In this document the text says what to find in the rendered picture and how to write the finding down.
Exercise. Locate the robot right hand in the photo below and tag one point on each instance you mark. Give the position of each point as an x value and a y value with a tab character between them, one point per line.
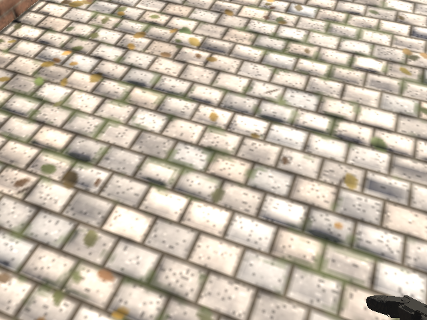
405	308

